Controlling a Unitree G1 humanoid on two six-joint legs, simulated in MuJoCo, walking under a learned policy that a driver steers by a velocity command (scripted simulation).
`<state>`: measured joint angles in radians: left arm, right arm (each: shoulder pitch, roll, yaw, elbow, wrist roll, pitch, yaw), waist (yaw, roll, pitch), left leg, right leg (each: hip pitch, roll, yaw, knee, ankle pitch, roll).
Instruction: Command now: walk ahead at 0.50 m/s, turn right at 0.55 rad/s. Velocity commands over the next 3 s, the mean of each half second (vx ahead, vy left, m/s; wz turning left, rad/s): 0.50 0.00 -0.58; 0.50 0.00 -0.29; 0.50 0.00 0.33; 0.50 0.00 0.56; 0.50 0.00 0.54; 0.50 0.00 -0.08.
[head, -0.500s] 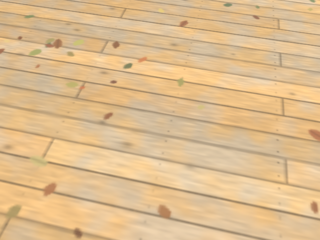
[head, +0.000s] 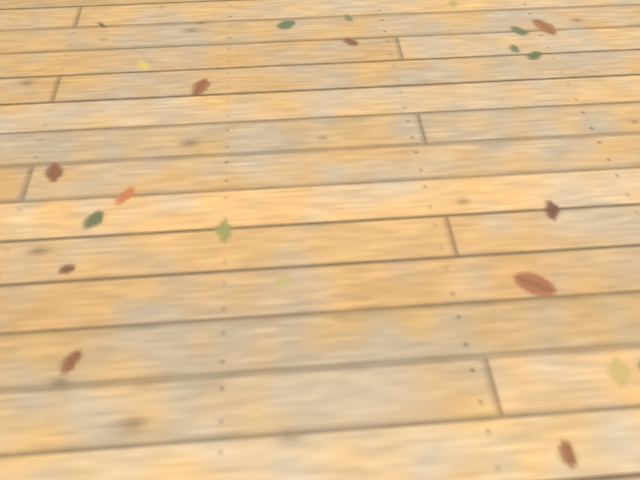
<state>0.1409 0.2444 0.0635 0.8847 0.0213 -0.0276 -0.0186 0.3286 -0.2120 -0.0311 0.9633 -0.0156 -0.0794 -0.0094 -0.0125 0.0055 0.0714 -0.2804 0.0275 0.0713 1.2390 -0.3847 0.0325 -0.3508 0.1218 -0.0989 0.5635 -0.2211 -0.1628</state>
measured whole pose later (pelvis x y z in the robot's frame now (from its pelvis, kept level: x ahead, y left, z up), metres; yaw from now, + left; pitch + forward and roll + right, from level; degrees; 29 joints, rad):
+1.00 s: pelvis +0.51 -0.09 +0.01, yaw -25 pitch +1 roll +1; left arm 0.09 0.23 0.02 0.77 0.04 -0.06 -0.02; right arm 0.42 -0.23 -0.03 0.92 -0.01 -0.05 0.01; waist -0.05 0.01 0.04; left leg -0.22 0.03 0.06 0.96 -0.45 0.04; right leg -0.38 0.02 -0.07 0.55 -0.19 -0.09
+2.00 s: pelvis +1.03 -0.23 +0.00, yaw +7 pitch +2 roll +0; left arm 0.03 0.25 0.01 0.69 0.04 -0.07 0.00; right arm 0.44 -0.30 -0.08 0.85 -0.01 -0.04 0.00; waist -0.09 0.00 0.03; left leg -0.05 -0.14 -0.22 0.58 -0.46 0.09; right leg -0.46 0.01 0.01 0.53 -0.11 -0.01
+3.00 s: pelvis +1.51 -0.06 +0.01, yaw +16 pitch +1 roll +1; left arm 0.12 0.24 0.03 0.79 0.03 -0.01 -0.06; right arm 0.39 -0.23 -0.02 0.93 -0.02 -0.09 -0.02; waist -0.04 -0.03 0.04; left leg 0.15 -0.08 0.17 0.17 -0.35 0.06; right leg -0.59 -0.03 -0.08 0.64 -0.06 -0.08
